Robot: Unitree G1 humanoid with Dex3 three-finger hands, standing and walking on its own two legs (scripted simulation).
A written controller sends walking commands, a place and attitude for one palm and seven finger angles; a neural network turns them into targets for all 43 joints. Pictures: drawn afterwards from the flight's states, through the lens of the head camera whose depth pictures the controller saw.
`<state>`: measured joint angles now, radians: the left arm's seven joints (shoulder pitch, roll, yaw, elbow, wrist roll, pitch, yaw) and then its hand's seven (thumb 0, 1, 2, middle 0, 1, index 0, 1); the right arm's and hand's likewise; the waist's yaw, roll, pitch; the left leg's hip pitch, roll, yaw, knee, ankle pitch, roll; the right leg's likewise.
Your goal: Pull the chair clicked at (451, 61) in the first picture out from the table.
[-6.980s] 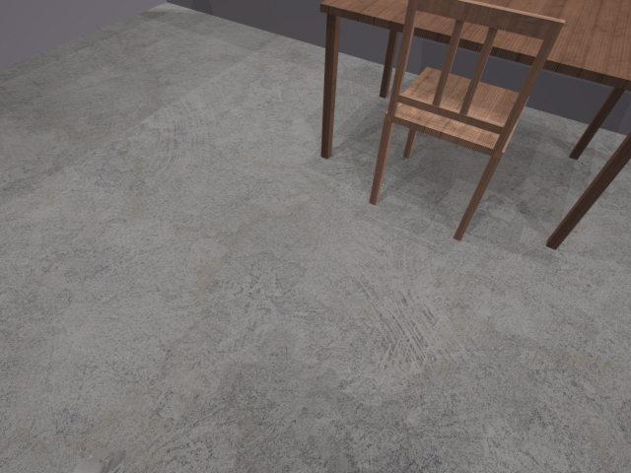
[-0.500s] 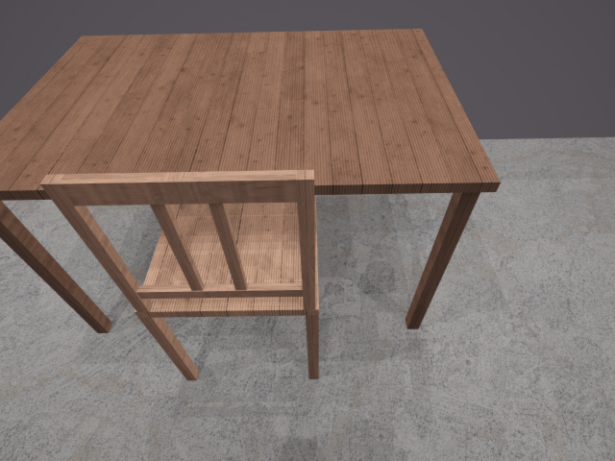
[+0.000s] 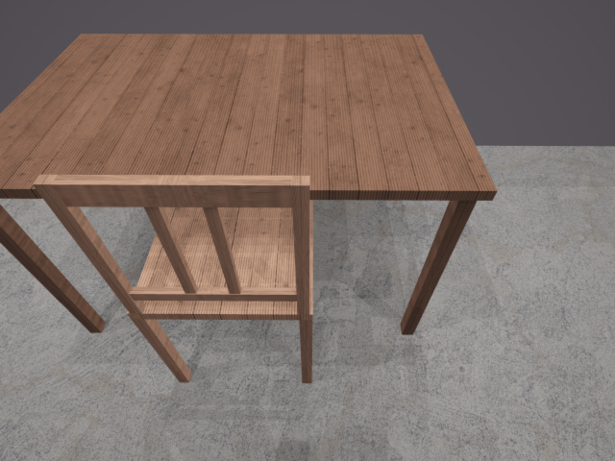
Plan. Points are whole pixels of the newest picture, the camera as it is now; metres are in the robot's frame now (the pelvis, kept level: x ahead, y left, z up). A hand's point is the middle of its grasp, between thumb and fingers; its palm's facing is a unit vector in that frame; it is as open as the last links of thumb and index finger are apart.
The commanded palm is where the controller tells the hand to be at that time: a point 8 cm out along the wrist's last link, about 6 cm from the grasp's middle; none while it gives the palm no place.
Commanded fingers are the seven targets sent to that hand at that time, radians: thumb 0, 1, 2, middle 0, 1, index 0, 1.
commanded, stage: look again from close up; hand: left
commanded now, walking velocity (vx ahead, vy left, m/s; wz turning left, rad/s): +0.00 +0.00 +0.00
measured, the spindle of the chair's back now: (174, 252) +0.48 +0.29 -0.09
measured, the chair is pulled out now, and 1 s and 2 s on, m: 0.00 0.00 0.00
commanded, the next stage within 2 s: shuffle to correct the standing spot in 0.22 s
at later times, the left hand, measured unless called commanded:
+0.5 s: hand out of the picture +0.00 +0.17 -0.18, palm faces +0.03 -0.98 -0.17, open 7.3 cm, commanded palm none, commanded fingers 0.00 0.90 0.90 -0.20 -0.30 -0.20 -0.30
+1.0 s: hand out of the picture +0.05 +0.20 -0.18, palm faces +0.03 -0.97 -0.23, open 7.3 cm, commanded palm none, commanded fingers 0.00 0.90 0.90 -0.20 -0.30 -0.20 -0.30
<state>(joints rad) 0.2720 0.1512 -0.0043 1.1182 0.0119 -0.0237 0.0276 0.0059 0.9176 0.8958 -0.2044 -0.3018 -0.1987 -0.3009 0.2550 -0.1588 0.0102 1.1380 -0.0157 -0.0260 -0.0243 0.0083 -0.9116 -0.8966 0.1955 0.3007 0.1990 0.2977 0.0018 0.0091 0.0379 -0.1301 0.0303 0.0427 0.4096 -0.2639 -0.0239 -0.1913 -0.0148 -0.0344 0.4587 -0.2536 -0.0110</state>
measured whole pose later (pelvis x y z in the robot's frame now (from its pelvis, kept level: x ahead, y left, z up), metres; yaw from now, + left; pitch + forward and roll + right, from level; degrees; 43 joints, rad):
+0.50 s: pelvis +0.01 +0.00 +0.00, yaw +0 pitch +0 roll +0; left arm 0.32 0.14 0.01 1.11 0.02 -0.01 0.02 0.00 0.91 0.90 -0.20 -0.30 -0.20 -0.30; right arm 0.32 -0.13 0.01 1.15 -0.02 -0.02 -0.02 0.01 -0.91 -0.90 0.20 0.30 0.20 0.30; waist 0.00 -0.01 0.02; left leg -0.15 0.03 0.05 0.47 -0.32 -0.02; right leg -0.21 -0.02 -0.03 0.51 -0.30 -0.01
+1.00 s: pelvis +0.03 +0.01 -0.01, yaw -1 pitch +1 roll +0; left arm 0.25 0.17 0.03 1.07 0.01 -0.02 0.05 0.01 0.92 0.90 -0.20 -0.30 -0.20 -0.30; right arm 0.23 -0.15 -0.03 1.09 -0.01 -0.02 -0.05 0.02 -0.92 -0.90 0.20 0.30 0.20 0.30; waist 0.00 -0.01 0.05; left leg -0.16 0.03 0.07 0.50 -0.35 -0.01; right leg -0.21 -0.03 -0.02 0.52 -0.34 0.01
